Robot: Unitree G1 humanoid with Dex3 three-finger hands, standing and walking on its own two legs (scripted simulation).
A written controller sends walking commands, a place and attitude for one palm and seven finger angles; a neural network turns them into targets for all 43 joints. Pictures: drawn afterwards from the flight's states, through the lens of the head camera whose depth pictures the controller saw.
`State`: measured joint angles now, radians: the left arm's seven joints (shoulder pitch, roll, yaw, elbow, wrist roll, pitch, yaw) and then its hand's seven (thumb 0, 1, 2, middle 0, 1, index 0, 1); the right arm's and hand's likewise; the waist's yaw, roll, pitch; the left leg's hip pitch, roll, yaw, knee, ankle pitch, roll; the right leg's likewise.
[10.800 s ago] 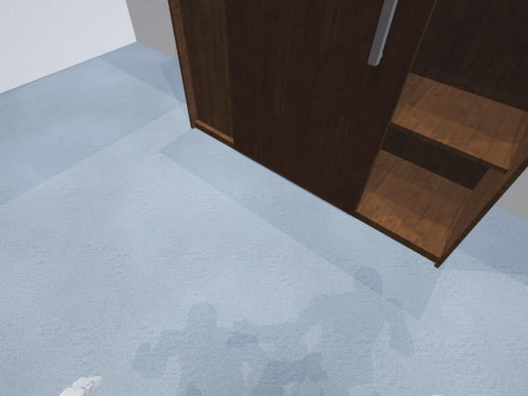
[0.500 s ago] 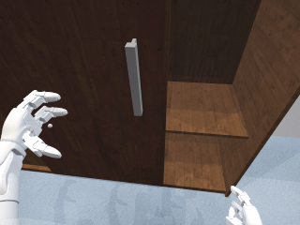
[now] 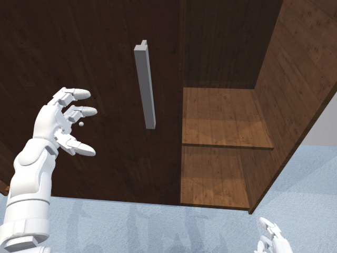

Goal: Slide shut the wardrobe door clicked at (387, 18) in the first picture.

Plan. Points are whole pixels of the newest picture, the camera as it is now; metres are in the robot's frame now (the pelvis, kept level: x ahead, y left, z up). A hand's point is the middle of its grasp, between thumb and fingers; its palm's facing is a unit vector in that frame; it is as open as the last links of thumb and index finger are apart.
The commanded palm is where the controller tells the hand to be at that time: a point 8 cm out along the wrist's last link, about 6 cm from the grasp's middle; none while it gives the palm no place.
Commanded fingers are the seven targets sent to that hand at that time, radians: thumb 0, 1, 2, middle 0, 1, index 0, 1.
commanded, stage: move the hooked fingers beside the handle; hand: left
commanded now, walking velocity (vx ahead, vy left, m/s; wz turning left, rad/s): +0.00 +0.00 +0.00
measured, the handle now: (148, 88) +0.51 +0.09 +0.14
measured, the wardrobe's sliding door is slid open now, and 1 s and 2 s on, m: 0.41 0.41 0.40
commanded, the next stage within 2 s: feel for the door with the fingertips in 1.72 s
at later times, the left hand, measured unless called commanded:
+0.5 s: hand (103, 108) +0.40 +0.18 +0.16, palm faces -0.02 -1.00 -0.02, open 14.0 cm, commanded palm +0.39 +0.23 +0.15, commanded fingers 0.00 -0.50 0.30 -0.30 -1.20 -0.30 -1.20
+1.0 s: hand (124, 93) +0.47 +0.14 +0.16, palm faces -0.02 -1.00 +0.00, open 14.0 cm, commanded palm +0.44 +0.20 +0.15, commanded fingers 0.00 -0.50 0.30 -0.30 -1.20 -0.30 -1.20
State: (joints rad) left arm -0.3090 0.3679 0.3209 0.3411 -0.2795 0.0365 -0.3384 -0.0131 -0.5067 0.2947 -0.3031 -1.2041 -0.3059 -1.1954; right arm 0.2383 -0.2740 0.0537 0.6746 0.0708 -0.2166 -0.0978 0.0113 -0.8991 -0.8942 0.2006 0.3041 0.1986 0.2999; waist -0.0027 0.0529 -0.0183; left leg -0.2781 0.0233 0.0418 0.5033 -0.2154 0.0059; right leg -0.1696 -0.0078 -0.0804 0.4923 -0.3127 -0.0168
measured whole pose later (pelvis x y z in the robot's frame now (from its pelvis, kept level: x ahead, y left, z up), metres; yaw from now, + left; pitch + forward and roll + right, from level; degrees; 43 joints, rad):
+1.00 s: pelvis +0.01 +0.00 +0.00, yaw -2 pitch +5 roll +0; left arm -0.76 0.34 0.28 0.89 -0.17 -0.13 -0.16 -0.01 -0.51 0.29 -0.30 -1.20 -0.30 -1.20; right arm 0.34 -0.28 0.01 0.74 0.05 -0.10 -0.04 0.01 -0.90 -0.89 0.20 0.30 0.20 0.30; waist -0.08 0.04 -0.03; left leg -0.39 0.04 0.07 0.54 -0.24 0.01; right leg -0.29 0.00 -0.05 0.53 -0.32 -0.02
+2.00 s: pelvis +0.01 +0.00 +0.00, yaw -2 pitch +5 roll -1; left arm -0.74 0.32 0.25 0.85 -0.17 -0.14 -0.14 -0.01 -0.51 0.29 -0.30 -1.20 -0.30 -1.20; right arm 0.34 -0.27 0.01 0.70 0.05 -0.08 -0.03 0.01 -0.90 -0.89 0.20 0.30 0.20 0.30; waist -0.08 0.04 -0.04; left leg -0.40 0.04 0.07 0.56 -0.25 0.01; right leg -0.30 0.00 -0.05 0.54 -0.33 -0.01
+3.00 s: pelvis -0.01 +0.01 -0.01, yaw -2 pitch +6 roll -1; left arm -0.86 0.29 0.23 1.00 -0.15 -0.19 -0.07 -0.01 -0.51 0.29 -0.33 -1.23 -0.32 -1.21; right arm 0.37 -0.27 0.01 0.73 0.04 -0.10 -0.01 0.01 -0.90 -0.89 0.20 0.30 0.20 0.30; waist -0.10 0.04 -0.04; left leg -0.46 0.04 0.06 0.60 -0.24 0.01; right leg -0.36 0.00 -0.05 0.58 -0.32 -0.01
